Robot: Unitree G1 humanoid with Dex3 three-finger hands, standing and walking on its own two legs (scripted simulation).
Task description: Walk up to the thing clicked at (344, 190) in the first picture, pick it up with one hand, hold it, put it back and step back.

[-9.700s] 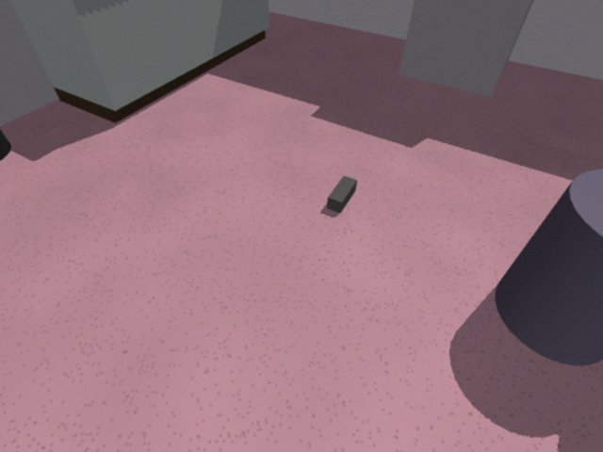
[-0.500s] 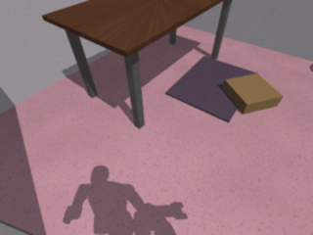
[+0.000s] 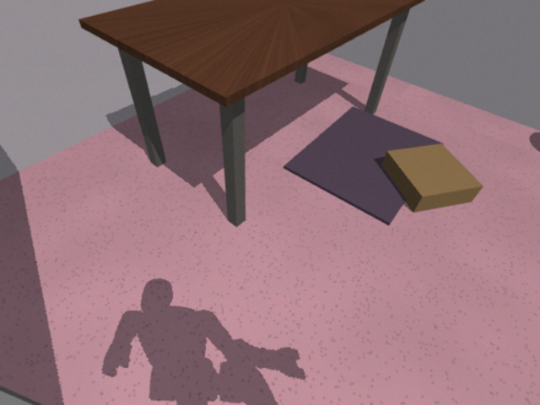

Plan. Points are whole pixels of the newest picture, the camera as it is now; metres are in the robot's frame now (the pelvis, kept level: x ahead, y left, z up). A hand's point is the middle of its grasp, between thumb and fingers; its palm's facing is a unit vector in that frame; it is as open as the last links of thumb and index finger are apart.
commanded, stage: walk up
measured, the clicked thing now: out of the picture -0.41 -1.34 -0.74
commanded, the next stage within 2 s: stand in 0.18 s
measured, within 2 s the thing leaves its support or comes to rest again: neither
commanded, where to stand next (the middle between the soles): +0.05 -0.03 m, yaw -4 degrees
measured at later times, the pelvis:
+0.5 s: pelvis +0.00 -0.01 +0.01, yaw -2 degrees
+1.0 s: pelvis +0.00 -0.03 +0.01, yaw -2 degrees
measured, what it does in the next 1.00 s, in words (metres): stands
